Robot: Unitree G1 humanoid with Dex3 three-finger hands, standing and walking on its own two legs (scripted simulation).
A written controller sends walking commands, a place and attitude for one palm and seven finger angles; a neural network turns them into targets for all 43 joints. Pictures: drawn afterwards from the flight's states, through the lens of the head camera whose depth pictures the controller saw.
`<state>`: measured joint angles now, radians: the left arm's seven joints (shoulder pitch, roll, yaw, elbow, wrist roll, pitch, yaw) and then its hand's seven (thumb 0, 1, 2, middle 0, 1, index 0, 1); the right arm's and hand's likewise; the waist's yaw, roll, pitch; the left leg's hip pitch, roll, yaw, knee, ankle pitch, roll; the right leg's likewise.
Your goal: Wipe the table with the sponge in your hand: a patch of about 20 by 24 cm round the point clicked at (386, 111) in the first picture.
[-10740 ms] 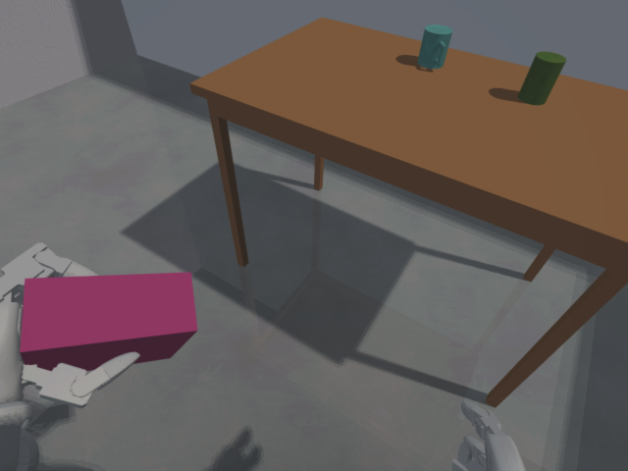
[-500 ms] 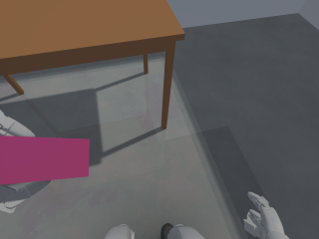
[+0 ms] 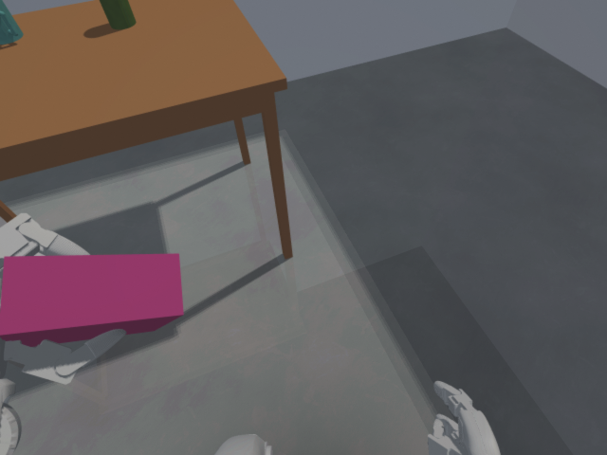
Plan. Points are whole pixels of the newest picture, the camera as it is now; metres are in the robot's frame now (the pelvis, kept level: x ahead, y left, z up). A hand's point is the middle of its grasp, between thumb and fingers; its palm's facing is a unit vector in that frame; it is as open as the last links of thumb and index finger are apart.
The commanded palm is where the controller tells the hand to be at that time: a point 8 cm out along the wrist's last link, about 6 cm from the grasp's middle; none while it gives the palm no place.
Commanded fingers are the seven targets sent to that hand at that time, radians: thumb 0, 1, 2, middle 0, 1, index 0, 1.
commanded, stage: take the last steps up to it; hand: left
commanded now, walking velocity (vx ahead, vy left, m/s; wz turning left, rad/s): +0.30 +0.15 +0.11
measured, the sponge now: (120, 299) +0.25 +0.19 +0.15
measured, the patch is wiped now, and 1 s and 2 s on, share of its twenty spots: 0.00 0.00 0.00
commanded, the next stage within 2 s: none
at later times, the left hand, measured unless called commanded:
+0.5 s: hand (10, 281) +0.25 +0.28 +0.18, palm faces +0.46 -0.76 -0.46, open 10.0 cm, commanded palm +0.19 +0.31 +0.18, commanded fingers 0.00 0.10 1.30 -1.20 -1.60 -1.20 -1.60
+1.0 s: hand (1, 191) +0.37 +0.35 +0.18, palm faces +0.41 -0.78 -0.48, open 10.0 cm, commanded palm +0.29 +0.39 +0.18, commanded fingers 0.00 0.10 1.30 -1.20 -1.60 -1.20 -1.60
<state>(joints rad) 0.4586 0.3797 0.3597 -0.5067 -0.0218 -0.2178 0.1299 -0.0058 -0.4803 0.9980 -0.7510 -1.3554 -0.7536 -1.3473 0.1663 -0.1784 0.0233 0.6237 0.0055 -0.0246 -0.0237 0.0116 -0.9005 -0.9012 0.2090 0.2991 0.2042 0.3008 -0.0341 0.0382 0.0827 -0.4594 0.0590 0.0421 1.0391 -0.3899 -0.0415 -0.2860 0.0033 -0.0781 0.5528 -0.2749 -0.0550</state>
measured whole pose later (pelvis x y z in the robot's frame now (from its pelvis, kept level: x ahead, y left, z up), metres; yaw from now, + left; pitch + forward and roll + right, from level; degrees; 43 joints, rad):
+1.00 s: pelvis +0.14 +0.10 +0.00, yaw +2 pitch +0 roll +1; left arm 0.45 0.43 0.42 -0.54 -0.01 -0.25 0.15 -0.01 -0.48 1.00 -0.75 -1.35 -0.76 -1.35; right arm 0.15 -0.17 -0.05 0.59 0.01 -0.07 -0.04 0.01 -0.91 -0.90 0.20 0.30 0.20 0.30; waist -0.01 -0.05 0.10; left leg -0.30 0.06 0.19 0.56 -0.25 0.03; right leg -0.45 -0.10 -0.08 1.15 -0.53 0.02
